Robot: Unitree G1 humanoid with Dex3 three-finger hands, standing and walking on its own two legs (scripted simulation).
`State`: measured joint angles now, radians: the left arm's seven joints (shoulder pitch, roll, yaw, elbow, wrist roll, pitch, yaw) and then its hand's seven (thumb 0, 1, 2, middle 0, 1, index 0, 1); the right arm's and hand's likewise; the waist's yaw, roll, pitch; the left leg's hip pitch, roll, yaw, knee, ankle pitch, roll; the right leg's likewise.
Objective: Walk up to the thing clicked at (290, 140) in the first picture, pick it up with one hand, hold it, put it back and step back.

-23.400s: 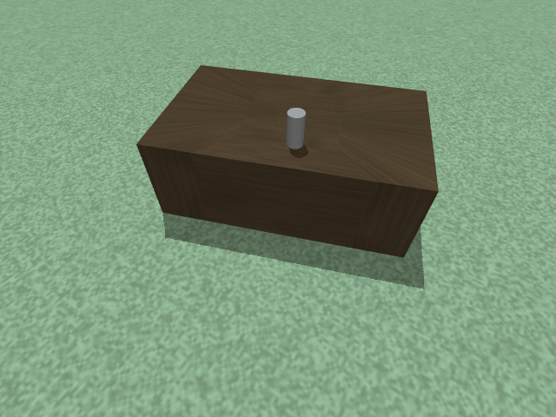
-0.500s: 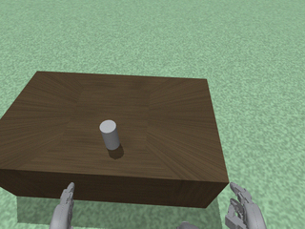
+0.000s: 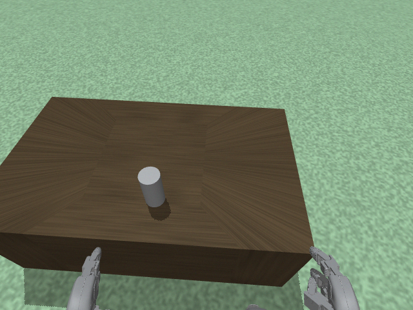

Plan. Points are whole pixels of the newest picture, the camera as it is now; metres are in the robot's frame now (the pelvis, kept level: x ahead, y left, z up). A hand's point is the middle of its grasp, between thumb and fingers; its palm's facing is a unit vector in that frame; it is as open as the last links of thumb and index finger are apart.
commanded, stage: home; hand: left
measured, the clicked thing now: (152, 187) +0.53 +0.19 -0.23
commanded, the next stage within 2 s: stand in 0.76 s
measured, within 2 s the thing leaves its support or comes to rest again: neither
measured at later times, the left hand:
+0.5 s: hand (115, 301) +0.17 +0.18 -0.06, palm faces +0.12 -0.95 -0.27, open 17.4 cm
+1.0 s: hand (114, 308) +0.15 +0.18 -0.06, palm faces +0.14 -0.95 -0.28, open 16.7 cm
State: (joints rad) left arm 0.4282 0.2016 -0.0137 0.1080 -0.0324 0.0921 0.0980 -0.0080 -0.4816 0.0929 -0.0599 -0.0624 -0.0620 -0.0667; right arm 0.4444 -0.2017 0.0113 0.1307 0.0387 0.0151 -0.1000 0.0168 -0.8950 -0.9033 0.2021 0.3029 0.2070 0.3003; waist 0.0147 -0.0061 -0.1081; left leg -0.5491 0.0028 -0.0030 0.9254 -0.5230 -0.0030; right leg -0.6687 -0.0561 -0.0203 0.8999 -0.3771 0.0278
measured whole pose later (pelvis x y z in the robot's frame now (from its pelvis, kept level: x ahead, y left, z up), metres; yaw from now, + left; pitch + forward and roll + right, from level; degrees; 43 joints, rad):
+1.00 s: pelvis -0.01 +0.00 +0.00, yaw +1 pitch +7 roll -2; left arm 0.46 0.20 -0.02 0.04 -0.01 0.22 0.15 -0.01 -0.46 0.15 -0.11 -0.13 -0.11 -0.14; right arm 0.27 -0.20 0.02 0.52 0.02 -0.13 -0.16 0.02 -0.90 -0.90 0.20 0.30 0.21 0.30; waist -0.01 0.02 -0.08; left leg -0.53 0.02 -0.04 0.93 -0.51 -0.01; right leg -0.62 -0.04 -0.06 0.86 -0.35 0.02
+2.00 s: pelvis +0.00 -0.02 +0.06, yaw +3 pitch -4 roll +0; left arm 0.13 0.32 0.01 1.17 0.02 -0.01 0.02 0.01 0.90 0.90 -0.20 -0.30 -0.21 -0.30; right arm 0.16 -0.33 -0.02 1.11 -0.02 0.00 -0.01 0.01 -0.90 -0.90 0.20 0.30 0.21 0.30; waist 0.02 0.03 0.05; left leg -0.05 0.01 -0.06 0.36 -0.24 -0.02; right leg -0.15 -0.05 -0.09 0.38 -0.16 0.01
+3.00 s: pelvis +0.01 -0.03 +0.06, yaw +2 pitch -3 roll +0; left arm 0.09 0.32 0.01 1.16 0.01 -0.01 0.00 0.01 0.91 0.90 -0.20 -0.30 -0.21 -0.30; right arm 0.15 -0.35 -0.01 1.12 -0.02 -0.01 -0.01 0.01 -0.90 -0.90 0.20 0.30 0.21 0.30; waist 0.01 0.03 0.05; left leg -0.02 0.04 -0.04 0.30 -0.23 -0.05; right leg -0.16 -0.02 -0.07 0.36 -0.15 -0.01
